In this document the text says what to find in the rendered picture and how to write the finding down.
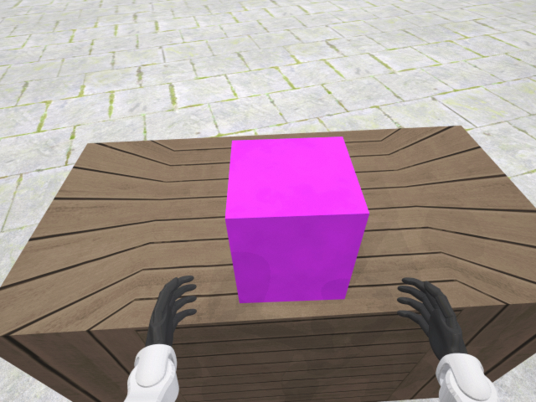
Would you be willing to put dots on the left robot forearm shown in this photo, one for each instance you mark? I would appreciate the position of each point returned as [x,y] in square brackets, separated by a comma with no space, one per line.
[154,377]

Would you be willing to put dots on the right robot forearm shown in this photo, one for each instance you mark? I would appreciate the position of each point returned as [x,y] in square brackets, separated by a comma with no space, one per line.
[461,378]

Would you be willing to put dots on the carton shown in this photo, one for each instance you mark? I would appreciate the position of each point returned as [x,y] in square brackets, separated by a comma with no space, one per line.
[295,217]

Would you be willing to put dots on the robot left hand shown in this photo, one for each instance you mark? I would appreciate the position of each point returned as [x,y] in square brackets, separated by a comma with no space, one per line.
[164,319]

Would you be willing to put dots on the robot right hand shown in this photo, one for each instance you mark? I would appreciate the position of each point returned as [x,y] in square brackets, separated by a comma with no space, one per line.
[438,320]

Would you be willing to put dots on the pedestal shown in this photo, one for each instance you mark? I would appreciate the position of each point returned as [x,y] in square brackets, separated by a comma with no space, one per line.
[75,308]

